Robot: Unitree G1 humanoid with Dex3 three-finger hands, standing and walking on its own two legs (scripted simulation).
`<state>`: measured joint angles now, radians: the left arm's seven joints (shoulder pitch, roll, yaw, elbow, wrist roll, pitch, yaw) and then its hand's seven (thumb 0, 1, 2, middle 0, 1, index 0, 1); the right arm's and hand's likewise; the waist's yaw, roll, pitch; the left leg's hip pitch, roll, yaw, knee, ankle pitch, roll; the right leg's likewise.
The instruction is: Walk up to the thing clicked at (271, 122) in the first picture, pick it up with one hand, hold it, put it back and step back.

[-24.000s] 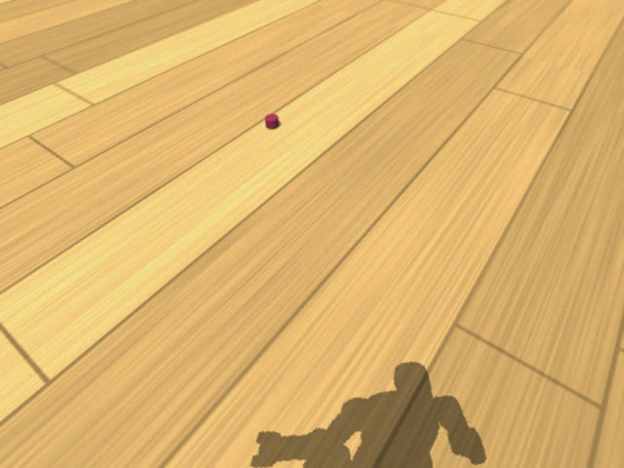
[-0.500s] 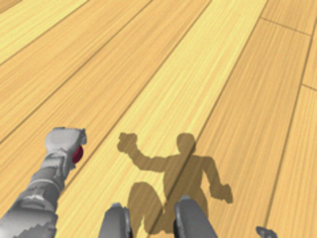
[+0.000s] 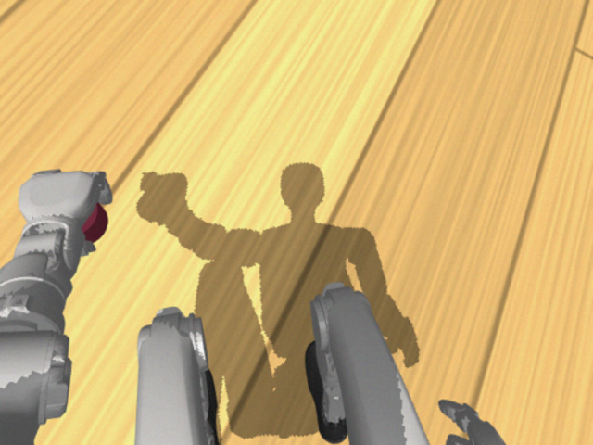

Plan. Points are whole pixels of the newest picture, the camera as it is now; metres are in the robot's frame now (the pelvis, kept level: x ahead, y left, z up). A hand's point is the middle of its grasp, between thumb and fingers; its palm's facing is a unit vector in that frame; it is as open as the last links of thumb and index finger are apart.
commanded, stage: crouch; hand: left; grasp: from above
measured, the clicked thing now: (75, 217) +0.46 +0.27 -0.17
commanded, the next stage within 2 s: lower in 0.90 s
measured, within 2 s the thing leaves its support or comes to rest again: neither
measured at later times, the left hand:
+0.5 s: hand (97, 224) +0.47 +0.26 -0.25, palm faces -0.46 -0.05 -0.89, open 9.1 cm
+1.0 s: hand (103, 224) +0.48 +0.26 -0.29, palm faces -0.45 -0.04 -0.89, open 9.1 cm
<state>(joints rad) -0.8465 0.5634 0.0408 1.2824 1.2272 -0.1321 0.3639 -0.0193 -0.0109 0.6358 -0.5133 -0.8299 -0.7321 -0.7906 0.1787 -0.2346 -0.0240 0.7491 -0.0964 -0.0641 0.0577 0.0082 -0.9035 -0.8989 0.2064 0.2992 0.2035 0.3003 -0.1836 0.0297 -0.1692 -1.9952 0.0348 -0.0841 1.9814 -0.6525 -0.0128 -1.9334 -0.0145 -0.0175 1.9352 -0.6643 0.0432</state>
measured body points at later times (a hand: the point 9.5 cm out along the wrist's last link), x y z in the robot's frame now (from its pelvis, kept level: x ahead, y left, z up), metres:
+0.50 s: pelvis -0.01 +0.00 -0.08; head +0.24 +0.04 +0.29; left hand +0.49 +0.26 -0.19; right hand +0.02 -0.28 -0.19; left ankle +0.07 +0.13 -0.43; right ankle +0.08 -0.14 -0.43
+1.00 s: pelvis -0.01 +0.00 -0.13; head +0.24 +0.05 +0.24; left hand +0.50 +0.26 -0.24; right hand +0.01 -0.27 -0.23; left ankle +0.07 +0.13 -0.43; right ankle +0.08 -0.14 -0.43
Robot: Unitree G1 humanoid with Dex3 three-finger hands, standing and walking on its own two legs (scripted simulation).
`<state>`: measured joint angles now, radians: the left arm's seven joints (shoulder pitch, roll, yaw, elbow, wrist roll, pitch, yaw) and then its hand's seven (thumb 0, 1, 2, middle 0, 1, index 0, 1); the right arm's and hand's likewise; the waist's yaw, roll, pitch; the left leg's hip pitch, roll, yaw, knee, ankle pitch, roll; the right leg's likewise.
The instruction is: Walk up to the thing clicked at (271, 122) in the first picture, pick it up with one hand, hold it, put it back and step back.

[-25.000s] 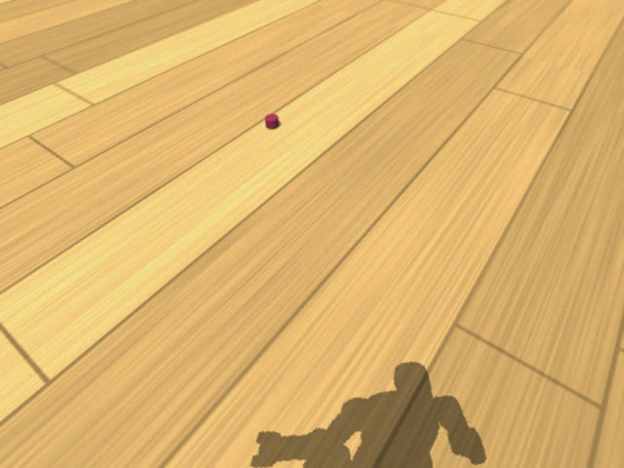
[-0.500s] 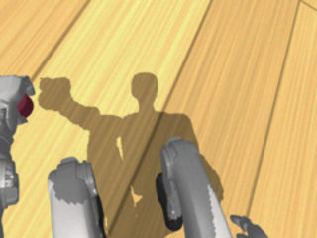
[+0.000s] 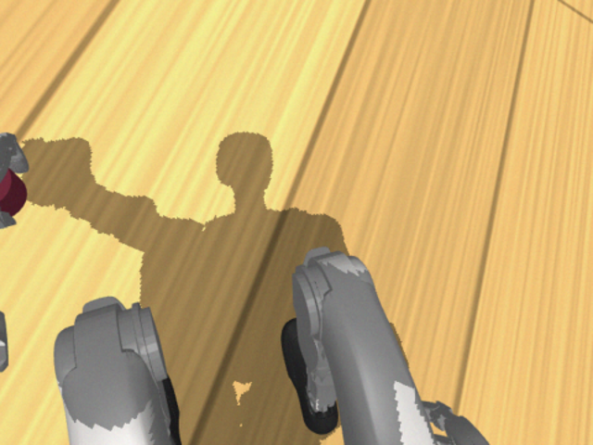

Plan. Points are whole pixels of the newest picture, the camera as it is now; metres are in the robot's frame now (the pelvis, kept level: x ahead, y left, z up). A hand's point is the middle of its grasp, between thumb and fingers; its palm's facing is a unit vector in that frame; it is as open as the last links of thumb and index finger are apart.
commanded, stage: lower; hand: left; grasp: from above
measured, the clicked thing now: out of the picture +0.49 +0.31 -0.18
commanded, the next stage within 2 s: rest in 0.32 s
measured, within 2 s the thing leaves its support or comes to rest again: rests again in 1.48 s
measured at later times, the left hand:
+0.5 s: hand (11, 201) +0.48 +0.30 -0.22, palm faces -0.46 -0.09 -0.89, open 9.1 cm
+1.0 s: hand (25, 205) +0.48 +0.29 -0.25, palm faces -0.45 -0.12 -0.88, open 9.1 cm
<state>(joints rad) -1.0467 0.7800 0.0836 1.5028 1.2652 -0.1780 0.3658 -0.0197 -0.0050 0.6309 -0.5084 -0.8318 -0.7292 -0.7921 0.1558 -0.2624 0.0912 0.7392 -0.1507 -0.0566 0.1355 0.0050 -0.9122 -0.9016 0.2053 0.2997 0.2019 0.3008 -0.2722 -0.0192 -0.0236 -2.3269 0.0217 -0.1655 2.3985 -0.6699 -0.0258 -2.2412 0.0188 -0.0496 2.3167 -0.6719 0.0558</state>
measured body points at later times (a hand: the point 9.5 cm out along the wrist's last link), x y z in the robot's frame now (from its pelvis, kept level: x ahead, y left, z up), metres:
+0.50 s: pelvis +0.01 +0.00 -0.02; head +0.27 +0.08 +0.33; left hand +0.50 +0.30 -0.17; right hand +0.04 -0.27 -0.11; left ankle +0.08 +0.13 -0.30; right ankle +0.10 -0.13 -0.30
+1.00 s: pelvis +0.01 +0.01 -0.03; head +0.28 +0.10 +0.31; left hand +0.50 +0.29 -0.20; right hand +0.04 -0.26 -0.10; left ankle +0.08 +0.13 -0.30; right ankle +0.10 -0.13 -0.30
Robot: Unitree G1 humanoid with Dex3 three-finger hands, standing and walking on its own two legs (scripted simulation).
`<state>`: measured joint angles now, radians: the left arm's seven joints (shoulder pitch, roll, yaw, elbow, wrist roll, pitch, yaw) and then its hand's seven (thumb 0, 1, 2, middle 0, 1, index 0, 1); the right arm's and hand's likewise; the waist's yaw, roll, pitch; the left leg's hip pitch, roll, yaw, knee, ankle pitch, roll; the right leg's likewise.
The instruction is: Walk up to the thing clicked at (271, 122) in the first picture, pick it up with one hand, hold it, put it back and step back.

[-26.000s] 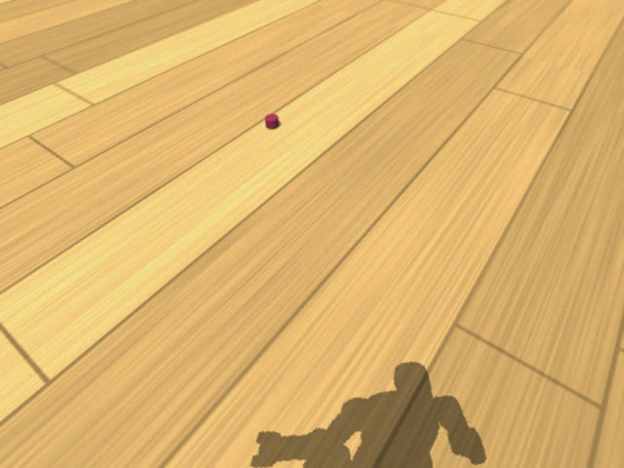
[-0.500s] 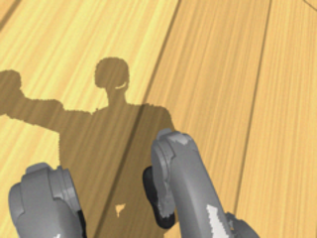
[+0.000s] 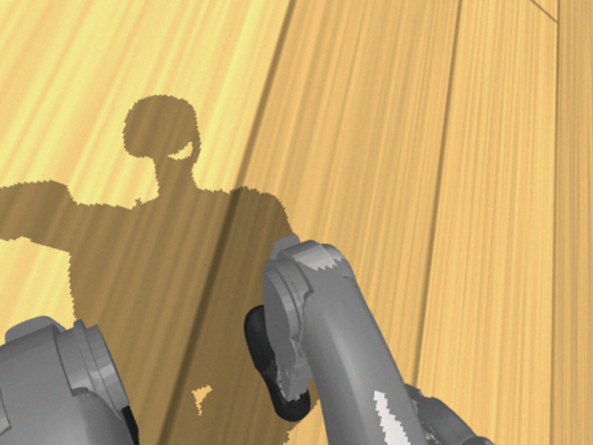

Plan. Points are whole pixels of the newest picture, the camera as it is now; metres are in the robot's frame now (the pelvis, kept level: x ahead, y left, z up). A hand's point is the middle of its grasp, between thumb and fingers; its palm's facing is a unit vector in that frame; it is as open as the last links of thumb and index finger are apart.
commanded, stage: rest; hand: left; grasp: from above
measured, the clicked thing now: out of the picture +0.47 +0.34 -0.25
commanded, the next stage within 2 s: open in 0.76 s
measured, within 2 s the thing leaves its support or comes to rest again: rests again in 0.48 s
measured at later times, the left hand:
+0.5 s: hand out of the picture +0.46 +0.32 -0.25, palm faces -0.44 -0.16 -0.89, open 9.1 cm
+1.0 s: hand out of the picture +0.45 +0.32 -0.25, palm faces -0.44 -0.16 -0.88, open 9.2 cm
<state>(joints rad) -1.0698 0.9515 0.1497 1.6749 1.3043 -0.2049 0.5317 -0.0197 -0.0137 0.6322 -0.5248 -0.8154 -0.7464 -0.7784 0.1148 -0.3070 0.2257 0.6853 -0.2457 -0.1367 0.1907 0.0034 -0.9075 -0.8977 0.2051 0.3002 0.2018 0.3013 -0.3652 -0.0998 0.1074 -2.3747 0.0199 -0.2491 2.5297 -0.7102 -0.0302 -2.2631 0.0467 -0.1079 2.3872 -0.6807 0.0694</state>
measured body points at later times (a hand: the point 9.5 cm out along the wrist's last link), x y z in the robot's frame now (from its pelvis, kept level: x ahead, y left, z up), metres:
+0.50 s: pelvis +0.00 +0.00 +0.00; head +0.28 +0.12 +0.33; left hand +0.48 +0.32 -0.20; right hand +0.05 -0.25 -0.06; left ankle +0.06 +0.13 -0.27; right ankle +0.11 -0.13 -0.27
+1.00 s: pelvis +0.00 +0.01 +0.00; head +0.28 +0.13 +0.32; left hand +0.47 +0.32 -0.20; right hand +0.05 -0.25 -0.06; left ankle +0.06 +0.13 -0.27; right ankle +0.11 -0.13 -0.27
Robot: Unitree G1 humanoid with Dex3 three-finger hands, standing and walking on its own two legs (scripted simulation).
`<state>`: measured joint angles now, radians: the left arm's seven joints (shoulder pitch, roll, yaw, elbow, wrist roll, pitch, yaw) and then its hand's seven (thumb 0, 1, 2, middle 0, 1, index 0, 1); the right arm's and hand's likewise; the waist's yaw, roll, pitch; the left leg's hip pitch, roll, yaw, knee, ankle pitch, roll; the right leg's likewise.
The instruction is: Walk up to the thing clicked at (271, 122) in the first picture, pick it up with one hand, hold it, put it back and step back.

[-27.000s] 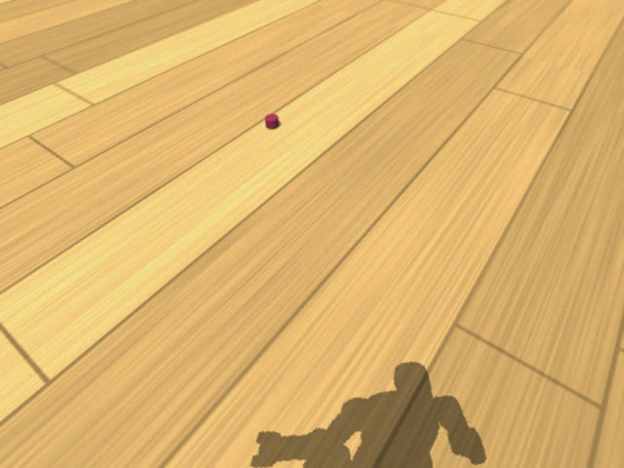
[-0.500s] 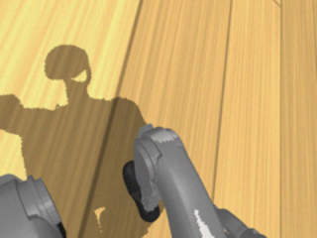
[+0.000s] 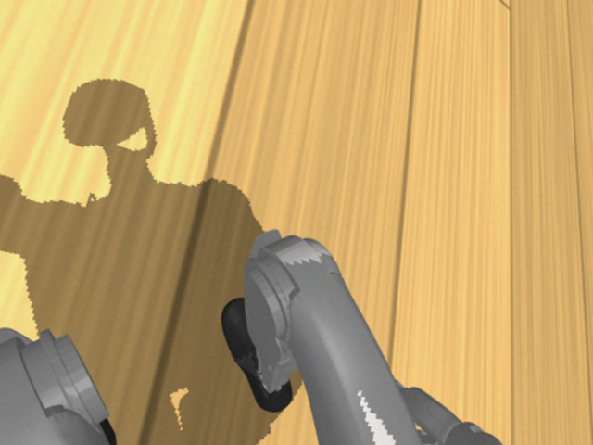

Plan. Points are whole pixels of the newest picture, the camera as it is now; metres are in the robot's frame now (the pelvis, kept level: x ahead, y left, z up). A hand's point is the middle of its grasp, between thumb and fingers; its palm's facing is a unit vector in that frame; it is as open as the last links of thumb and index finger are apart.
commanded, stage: open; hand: left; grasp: from above
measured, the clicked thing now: out of the picture +0.46 +0.35 -0.27
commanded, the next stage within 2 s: withdraw in 0.76 s
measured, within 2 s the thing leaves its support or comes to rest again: neither
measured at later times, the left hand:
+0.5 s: hand out of the picture +0.45 +0.34 -0.25, palm faces -0.44 -0.18 -0.88, open 13.7 cm
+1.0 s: hand out of the picture +0.45 +0.34 -0.25, palm faces -0.41 -0.16 -0.90, open 14.0 cm
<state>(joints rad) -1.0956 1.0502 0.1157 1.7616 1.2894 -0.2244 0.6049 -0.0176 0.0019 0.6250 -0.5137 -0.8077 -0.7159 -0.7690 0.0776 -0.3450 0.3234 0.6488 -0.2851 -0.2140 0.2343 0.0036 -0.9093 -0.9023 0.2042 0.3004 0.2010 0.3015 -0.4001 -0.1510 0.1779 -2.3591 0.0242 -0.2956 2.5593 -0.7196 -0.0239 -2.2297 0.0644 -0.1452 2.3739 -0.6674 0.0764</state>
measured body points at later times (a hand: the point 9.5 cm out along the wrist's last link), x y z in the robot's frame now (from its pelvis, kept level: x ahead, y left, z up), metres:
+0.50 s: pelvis +0.00 +0.00 +0.00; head +0.28 +0.14 +0.32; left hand +0.46 +0.34 -0.20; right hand +0.06 -0.25 -0.05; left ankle +0.06 +0.13 -0.27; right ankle +0.12 -0.13 -0.27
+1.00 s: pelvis +0.00 +0.00 +0.00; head +0.28 +0.14 +0.32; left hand +0.47 +0.34 -0.20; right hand +0.06 -0.25 -0.05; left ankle +0.06 +0.13 -0.27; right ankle +0.12 -0.13 -0.27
